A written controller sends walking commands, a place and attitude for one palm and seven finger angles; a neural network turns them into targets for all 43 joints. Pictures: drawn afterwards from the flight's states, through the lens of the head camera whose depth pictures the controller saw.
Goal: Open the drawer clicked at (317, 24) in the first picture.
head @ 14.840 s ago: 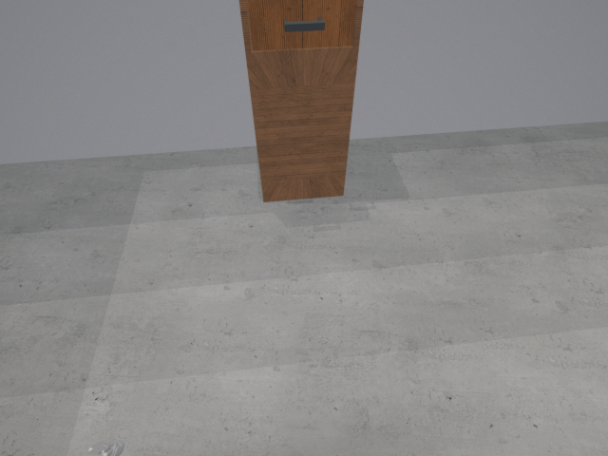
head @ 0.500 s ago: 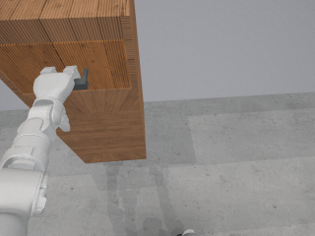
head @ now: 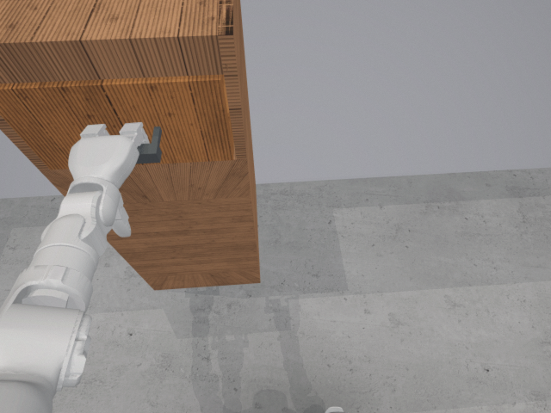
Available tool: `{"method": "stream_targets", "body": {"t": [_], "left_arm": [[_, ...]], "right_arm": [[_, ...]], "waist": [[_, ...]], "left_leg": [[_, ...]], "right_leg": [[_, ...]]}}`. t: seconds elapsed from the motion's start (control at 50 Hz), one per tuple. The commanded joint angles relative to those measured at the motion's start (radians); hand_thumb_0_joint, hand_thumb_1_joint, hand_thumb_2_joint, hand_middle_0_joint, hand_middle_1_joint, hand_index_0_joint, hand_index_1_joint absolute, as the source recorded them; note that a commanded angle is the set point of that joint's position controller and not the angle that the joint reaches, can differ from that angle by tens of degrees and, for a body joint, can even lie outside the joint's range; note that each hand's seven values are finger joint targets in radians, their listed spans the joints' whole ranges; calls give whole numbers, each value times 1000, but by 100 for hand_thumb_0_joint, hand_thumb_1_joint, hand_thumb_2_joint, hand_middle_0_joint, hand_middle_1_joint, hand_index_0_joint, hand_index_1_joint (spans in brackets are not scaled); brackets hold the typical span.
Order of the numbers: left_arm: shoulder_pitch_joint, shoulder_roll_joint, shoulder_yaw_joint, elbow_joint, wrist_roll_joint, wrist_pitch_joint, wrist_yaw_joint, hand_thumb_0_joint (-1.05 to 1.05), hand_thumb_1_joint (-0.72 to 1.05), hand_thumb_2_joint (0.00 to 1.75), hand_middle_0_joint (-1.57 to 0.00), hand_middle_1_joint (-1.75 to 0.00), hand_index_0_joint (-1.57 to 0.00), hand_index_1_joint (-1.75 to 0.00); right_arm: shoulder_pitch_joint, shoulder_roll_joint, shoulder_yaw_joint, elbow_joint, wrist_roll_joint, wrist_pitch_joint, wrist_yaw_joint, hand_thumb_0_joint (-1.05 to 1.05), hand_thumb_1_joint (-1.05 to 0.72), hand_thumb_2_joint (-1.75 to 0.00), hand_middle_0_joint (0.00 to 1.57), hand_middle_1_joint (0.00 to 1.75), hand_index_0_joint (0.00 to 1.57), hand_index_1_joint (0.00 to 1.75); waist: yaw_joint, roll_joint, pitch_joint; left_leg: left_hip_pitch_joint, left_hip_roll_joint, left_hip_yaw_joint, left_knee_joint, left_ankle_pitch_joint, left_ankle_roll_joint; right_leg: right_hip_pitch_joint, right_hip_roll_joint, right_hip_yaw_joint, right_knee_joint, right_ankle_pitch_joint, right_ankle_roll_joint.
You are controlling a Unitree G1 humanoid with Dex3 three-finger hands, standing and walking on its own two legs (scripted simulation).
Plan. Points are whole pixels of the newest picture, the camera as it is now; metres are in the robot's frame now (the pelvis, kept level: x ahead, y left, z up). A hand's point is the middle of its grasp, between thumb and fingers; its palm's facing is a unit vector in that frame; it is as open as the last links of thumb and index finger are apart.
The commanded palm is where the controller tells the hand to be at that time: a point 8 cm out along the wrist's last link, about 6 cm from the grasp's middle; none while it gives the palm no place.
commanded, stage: close the thumb around the handle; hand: left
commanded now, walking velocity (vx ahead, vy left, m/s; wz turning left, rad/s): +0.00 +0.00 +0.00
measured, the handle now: (121, 144) +0.52 +0.25 +0.06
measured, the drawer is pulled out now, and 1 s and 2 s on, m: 0.01 0.01 0.15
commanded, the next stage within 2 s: pull the drawer open in 0.70 s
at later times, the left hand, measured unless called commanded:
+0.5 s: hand (120, 180) +0.46 +0.24 +0.04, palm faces -0.07 -0.03 -1.00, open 7.4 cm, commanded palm +0.43 +0.25 +0.09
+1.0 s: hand (119, 184) +0.45 +0.24 +0.04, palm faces -0.05 -0.03 -1.00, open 5.7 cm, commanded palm +0.41 +0.24 +0.09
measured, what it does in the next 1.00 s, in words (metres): stands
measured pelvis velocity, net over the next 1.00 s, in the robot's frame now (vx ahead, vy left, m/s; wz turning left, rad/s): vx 0.00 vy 0.00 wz -0.02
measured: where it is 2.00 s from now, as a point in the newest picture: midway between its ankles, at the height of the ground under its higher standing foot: outside the picture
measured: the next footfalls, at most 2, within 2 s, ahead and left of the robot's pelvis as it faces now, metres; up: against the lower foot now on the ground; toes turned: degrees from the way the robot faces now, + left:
none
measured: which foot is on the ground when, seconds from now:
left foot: down 0.00-1.00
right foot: down 0.00-1.00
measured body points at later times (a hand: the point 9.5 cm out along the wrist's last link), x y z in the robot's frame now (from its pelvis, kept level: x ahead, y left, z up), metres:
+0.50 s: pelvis +0.00 -0.01 +0.00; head +0.09 -0.01 +0.44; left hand +0.46 +0.24 +0.09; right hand +0.03 -0.28 -0.13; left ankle -0.04 +0.10 -0.71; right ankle -0.01 -0.13 -0.71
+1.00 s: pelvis +0.00 +0.00 +0.00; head +0.08 -0.01 +0.44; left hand +0.45 +0.24 +0.09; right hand +0.03 -0.27 -0.13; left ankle -0.04 +0.10 -0.71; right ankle -0.01 -0.13 -0.71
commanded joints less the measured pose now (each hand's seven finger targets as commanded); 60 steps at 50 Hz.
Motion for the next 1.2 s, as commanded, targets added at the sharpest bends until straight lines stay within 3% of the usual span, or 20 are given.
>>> {"method": "stream_targets", "body": {"t": [0.0,0.08,0.16,0.24,0.28,0.34,0.36,0.48,0.52,0.64,0.7,0.74,0.76,0.8,0.86,0.96,0.98,1.06,1.12,1.18], "left_arm": [[-313,236,79,-168,-10,-23,19,0,-44,32,-30,-121,-30,-121],[-305,252,88,-158,-8,-27,23,0,-22,42,-32,-123,-32,-123],[-345,232,61,-148,-2,-18,31,0,0,52,-34,-125,-34,-125],[-356,261,79,-125,-3,-6,29,0,23,61,-35,-128,-35,-128],[-360,250,65,-120,-4,-3,25,0,34,66,-36,-129,-36,-129],[-365,269,81,-118,-6,-7,19,0,51,73,-37,-131,-37,-131],[-356,269,80,-136,-7,-14,17,0,56,76,-38,-131,-38,-131],[-283,257,87,-134,-14,-34,10,0,90,90,-40,-135,-40,-135],[-291,261,86,-135,-12,-36,13,0,90,90,-40,-135,-40,-135],[-341,241,68,-141,-5,-26,29,0,90,90,-40,-135,-40,-135],[-341,249,70,-137,-1,-15,32,0,90,90,-40,-135,-40,-135],[-354,263,79,-117,-4,-9,31,0,90,90,-40,-135,-40,-135],[-372,262,72,-133,-3,-11,32,0,90,90,-40,-135,-40,-135],[-333,259,77,-101,-5,-3,28,0,90,90,-40,-135,-40,-135],[-287,236,72,-159,-13,-17,19,0,90,90,-40,-135,-40,-135],[-144,207,78,-193,-33,-23,8,0,90,90,-40,-135,-40,-135],[-116,226,101,-212,-35,-24,8,0,90,90,-40,-135,-40,-135],[-68,199,87,-323,-33,-15,17,0,90,90,-40,-135,-40,-135],[-9,158,66,-340,-41,14,20,0,90,90,-40,-135,-40,-135],[0,167,73,-379,-39,29,24,0,90,90,-40,-135,-40,-135]], "right_arm": [[113,-165,-57,-63,-6,-14,-12,0,-90,-90,20,30,20,30],[103,-166,-53,-68,-3,-15,-15,0,-90,-90,20,30,20,30],[108,-166,-55,-63,-1,-18,-14,0,-90,-90,20,30,20,30],[115,-172,-53,-58,-3,-19,-19,0,-90,-90,20,30,20,30],[113,-169,-51,-61,0,-21,-20,0,-90,-90,20,30,20,30],[114,-172,-52,-59,-2,-20,-24,0,-90,-90,20,30,20,30],[113,-169,-51,-64,0,-20,-24,0,-90,-90,20,30,20,30],[105,-167,-54,-72,-1,-20,-22,0,-90,-90,20,30,20,30],[102,-168,-52,-72,1,-21,-22,0,-90,-90,20,30,20,30],[114,-169,-57,-59,-2,-24,-20,0,-90,-90,20,30,20,30],[115,-169,-56,-57,0,-25,-20,0,-90,-90,20,30,20,30],[119,-174,-53,-51,0,-22,-21,0,-90,-90,20,30,20,30],[117,-172,-53,-53,0,-24,-22,0,-90,-90,20,30,20,30],[115,-172,-51,-53,1,-25,-21,0,-90,-90,20,30,20,30],[106,-164,-54,-70,1,-23,-18,0,-90,-90,20,30,20,30],[76,-161,-55,-93,6,-18,-11,0,-90,-90,20,30,20,30],[68,-163,-56,-98,6,-18,-10,0,-90,-90,20,30,20,30],[45,-158,-59,-114,9,-18,-4,0,-90,-90,20,30,20,30],[24,-158,-58,-121,12,-18,0,0,-90,-90,20,30,20,30],[9,-157,-58,-125,14,-19,-2,0,-90,-90,20,30,20,30]], "waist": [[6,-16,-379],[9,-17,-346],[-8,6,-343],[-11,-42,-371],[-11,-17,-352],[-14,-41,-362],[-3,-8,-376],[10,-20,-368],[8,-19,-338],[-11,-14,-359],[-5,4,-362],[-15,-33,-351],[-14,-7,-359],[-6,-24,-334],[17,4,-394],[35,-44,-351],[50,-43,-352],[59,1,-371],[53,-36,-316],[58,-27,-311]], "left_leg": [[226,-18,-39,-43,574,2],[191,-23,-34,-54,519,4],[204,-23,-33,-50,499,3],[183,-28,-31,-48,487,7],[181,-29,-30,-51,480,6],[177,-29,-28,-49,477,9],[182,-31,-26,-53,483,7],[178,-30,-21,-52,489,8],[169,-29,-23,-56,473,7],[195,-24,-29,-48,489,6],[197,-26,-29,-50,489,4],[180,-26,-33,-51,476,6],[186,-26,-31,-52,470,6],[176,-27,-27,-56,457,6],[212,-24,-29,-56,526,3],[203,-19,-22,-68,551,6],[199,-19,-20,-72,542,6],[255,-11,-28,-75,624,0],[250,-10,-27,-84,586,-1],[263,-13,-28,-89,584,0]], "right_leg": [[240,53,4,-25,400,-43],[241,51,5,-28,383,-45],[212,52,6,-33,360,-44],[249,51,11,-31,384,-43],[238,50,9,-31,379,-43],[254,49,14,-36,389,-41],[260,48,14,-32,391,-42],[266,50,15,-33,397,-41],[250,51,11,-34,379,-43],[224,53,9,-34,370,-43],[221,52,8,-31,366,-43],[228,53,8,-34,366,-43],[225,51,11,-34,362,-41],[226,52,8,-38,355,-42],[258,51,8,-28,389,-44],[289,52,6,-38,419,-42],[298,51,8,-39,412,-42],[294,51,4,-36,423,-44],[282,54,-4,-49,397,-42],[292,52,-3,-52,396,-45]]}}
